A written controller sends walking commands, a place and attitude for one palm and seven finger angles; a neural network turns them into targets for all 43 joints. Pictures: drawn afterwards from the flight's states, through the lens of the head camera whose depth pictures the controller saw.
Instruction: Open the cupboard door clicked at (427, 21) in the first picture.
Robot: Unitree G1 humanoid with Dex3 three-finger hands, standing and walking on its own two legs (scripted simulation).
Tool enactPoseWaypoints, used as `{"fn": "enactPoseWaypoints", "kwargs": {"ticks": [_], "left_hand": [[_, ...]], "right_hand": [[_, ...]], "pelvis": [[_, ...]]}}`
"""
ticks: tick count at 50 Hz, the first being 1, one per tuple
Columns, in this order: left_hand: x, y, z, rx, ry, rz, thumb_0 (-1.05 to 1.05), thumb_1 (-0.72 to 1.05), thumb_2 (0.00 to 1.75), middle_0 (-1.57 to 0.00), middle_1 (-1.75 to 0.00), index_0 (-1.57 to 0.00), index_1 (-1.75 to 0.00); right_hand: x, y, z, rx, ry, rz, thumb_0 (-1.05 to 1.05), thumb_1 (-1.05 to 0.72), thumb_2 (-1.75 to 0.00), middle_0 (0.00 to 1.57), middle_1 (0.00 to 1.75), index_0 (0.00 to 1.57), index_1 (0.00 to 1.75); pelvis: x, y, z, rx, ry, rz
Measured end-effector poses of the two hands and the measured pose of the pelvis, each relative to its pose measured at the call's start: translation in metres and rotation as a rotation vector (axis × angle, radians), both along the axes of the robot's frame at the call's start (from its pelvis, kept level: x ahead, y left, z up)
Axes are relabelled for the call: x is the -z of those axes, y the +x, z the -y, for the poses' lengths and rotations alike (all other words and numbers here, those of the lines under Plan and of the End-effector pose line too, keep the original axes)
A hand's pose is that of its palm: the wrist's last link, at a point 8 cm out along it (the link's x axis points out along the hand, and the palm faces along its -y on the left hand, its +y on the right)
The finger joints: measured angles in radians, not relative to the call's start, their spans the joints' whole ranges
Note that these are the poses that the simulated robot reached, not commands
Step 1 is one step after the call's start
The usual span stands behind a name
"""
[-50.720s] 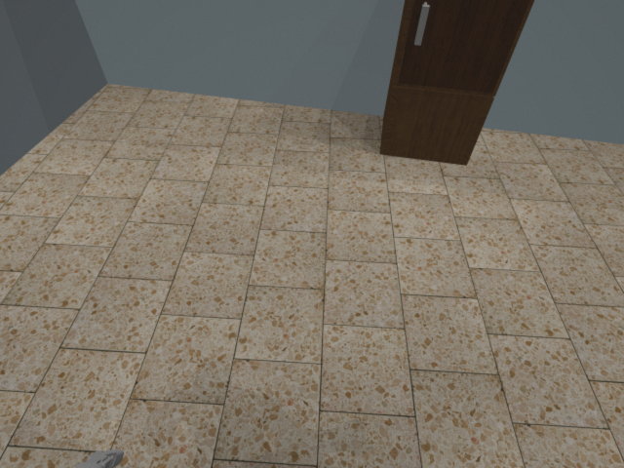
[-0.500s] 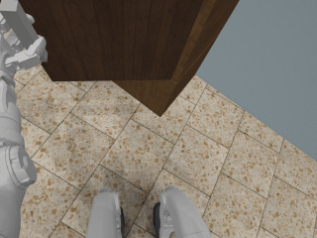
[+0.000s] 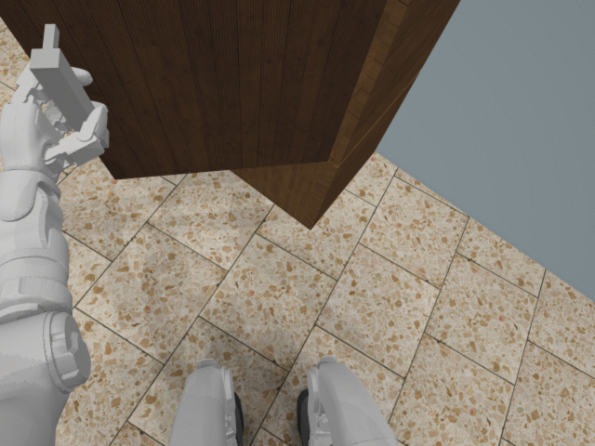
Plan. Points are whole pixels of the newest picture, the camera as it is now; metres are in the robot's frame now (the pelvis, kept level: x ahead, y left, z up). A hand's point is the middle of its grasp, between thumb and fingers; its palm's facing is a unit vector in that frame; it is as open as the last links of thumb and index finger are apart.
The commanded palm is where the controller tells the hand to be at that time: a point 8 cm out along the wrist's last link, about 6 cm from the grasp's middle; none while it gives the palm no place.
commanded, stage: pull the door open along its arc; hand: left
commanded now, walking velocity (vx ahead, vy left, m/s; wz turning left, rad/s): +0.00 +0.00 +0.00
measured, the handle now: (76, 91) +0.55 +0.25 +0.05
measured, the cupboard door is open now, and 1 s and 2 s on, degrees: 47 82 82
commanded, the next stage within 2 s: open thumb and fingers to let go in 0.64 s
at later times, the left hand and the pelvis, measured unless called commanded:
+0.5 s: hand (163, 256) +0.34 +0.13 +0.04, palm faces +0.44 -0.90 +0.01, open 7.0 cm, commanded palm +0.27 +0.19 +0.04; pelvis +0.02 -0.02 +0.02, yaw +3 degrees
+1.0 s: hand (198, 277) +0.32 +0.10 +0.04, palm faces +0.47 -0.88 -0.02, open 7.6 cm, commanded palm +0.26 +0.14 +0.04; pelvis +0.01 -0.06 +0.02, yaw +6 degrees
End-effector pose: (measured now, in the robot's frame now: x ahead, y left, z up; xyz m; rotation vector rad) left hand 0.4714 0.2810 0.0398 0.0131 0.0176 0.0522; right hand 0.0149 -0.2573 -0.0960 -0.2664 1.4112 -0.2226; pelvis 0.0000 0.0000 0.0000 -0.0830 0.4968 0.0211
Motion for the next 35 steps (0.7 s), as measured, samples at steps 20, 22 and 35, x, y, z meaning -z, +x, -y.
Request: {"fn": "enactPoseWaypoints", "kwargs": {"ticks": [20,22,35], "left_hand": [[0.001,-0.151,0.090,-0.378,-0.043,0.029,0.00,0.58,0.75,-0.30,-1.27,-0.30,-1.27],[0.000,-0.161,0.098,-0.392,-0.029,0.031,0.00,0.57,0.75,-0.31,-1.27,-0.30,-1.28],[-0.002,-0.206,0.142,-0.442,-0.026,0.005,0.00,0.57,0.70,-0.30,-1.29,-0.30,-1.32]], "right_hand": [[-0.020,0.160,-0.026,-0.224,0.135,0.394,0.00,-0.90,-0.90,0.20,0.30,0.20,0.30],[-0.020,0.172,-0.029,-0.246,0.148,0.421,0.00,-0.90,-0.90,0.20,0.30,0.20,0.30],[-0.018,0.185,-0.014,-0.290,0.182,0.472,0.01,-0.90,-0.90,0.20,0.30,0.20,0.30]], "pelvis": [[-0.022,0.019,0.011,-0.011,0.058,0.108],[-0.021,0.018,0.016,-0.018,0.063,0.117],[-0.023,0.018,0.047,-0.054,0.089,0.149]]}}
